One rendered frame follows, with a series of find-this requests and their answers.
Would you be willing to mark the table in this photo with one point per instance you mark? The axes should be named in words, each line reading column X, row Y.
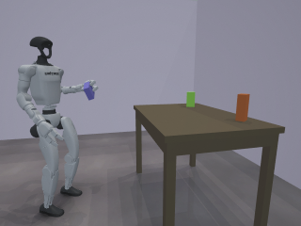
column 182, row 130

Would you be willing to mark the robot left forearm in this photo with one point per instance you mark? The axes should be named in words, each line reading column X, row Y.
column 72, row 89

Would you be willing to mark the sponge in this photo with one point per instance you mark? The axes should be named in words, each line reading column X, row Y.
column 88, row 89

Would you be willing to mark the robot left hand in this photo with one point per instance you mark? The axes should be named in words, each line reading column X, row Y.
column 92, row 82

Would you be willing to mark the right robot upper arm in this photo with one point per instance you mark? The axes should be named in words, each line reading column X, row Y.
column 25, row 74

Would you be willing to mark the left robot foot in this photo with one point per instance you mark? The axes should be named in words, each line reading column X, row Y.
column 71, row 191

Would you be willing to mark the robot right hand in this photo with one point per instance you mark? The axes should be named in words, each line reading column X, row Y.
column 45, row 128

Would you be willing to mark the robot right forearm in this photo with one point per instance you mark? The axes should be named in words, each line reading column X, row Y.
column 29, row 108

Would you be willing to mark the robot left thigh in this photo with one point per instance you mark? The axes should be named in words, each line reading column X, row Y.
column 71, row 139

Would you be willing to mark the left robot upper arm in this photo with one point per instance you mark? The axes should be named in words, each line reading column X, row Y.
column 61, row 72

